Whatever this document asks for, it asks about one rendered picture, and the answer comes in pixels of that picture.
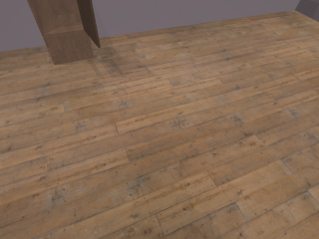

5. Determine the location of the cupboard door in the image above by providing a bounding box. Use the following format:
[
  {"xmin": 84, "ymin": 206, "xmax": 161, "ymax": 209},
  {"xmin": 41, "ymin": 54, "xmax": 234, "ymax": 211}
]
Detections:
[{"xmin": 77, "ymin": 0, "xmax": 101, "ymax": 48}]

